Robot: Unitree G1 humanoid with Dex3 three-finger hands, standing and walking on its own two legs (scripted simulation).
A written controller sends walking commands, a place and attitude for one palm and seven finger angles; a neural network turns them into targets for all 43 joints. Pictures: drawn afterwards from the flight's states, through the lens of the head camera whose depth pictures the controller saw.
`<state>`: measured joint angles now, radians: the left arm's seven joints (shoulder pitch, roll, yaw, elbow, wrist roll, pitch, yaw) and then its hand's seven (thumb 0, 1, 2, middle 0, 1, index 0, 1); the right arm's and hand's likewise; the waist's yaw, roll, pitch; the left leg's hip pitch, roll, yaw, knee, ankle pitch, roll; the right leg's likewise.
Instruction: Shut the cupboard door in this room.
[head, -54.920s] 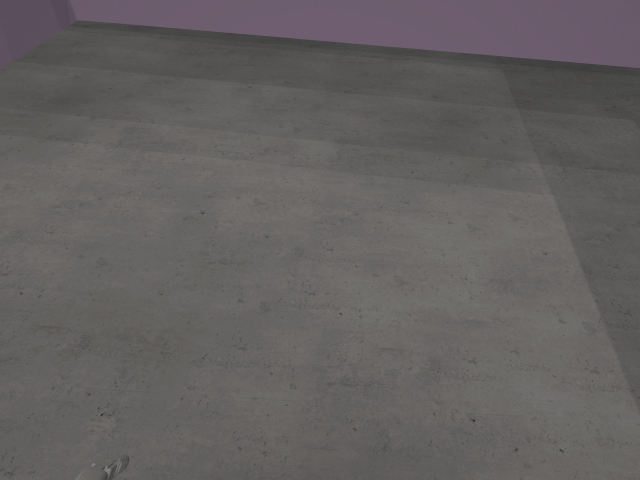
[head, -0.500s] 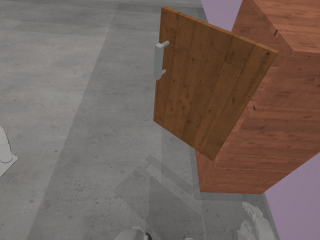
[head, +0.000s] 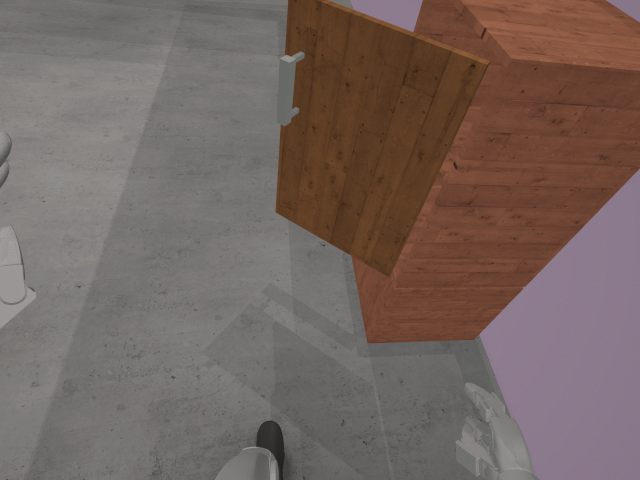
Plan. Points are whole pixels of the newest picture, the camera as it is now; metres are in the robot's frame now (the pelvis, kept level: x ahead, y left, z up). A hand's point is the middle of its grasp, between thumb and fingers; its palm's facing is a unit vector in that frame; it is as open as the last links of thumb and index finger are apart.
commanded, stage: stop stepping back and stand still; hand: left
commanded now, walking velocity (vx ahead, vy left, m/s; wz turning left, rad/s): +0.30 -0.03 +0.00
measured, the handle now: (291, 88) +0.83 +0.05 +0.05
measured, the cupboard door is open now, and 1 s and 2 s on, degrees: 52 52 52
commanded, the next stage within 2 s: let the arm hang, fingers relaxed in 1.40 s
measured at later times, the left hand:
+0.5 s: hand out of the picture +0.10 +0.26 +0.22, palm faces +0.19 -0.77 -0.60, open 7.4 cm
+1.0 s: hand out of the picture +0.13 +0.30 +0.22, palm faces +0.39 -0.75 -0.53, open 7.4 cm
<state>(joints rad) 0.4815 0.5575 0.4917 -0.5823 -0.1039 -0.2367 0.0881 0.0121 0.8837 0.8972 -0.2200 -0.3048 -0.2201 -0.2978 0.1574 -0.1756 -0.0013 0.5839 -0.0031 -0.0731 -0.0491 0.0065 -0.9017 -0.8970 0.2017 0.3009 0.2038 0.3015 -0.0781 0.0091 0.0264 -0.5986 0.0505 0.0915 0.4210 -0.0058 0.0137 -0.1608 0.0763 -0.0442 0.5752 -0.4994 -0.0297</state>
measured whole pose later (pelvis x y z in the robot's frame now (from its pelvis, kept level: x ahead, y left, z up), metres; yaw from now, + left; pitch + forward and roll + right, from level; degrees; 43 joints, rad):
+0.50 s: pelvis -0.11 +0.04 +0.03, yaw -8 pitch +1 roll -1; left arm 0.73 0.64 0.50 -0.70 -0.06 -0.17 0.13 0.01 0.88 0.90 -0.22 -0.30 -0.22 -0.30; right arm 0.29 -0.12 0.05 0.59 -0.02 -0.04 -0.05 0.01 -0.90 -0.90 0.20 0.30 0.21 0.30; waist -0.03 -0.06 -0.07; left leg -0.46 0.00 0.03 0.56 -0.34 -0.02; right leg -0.16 0.08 -0.11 0.44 -0.52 -0.11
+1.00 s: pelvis -0.10 +0.05 +0.01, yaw -4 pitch -1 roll -1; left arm 0.52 0.52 0.52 -0.57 -0.05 -0.20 0.17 0.02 0.89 0.90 -0.22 -0.30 -0.22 -0.30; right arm 0.23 -0.16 0.02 0.60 0.00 -0.11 -0.05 0.01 -0.90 -0.90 0.20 0.30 0.20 0.30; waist -0.02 -0.01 0.05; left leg -0.28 0.11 0.05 0.60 -0.30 -0.06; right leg -0.24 0.03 -0.11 0.57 -0.31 -0.05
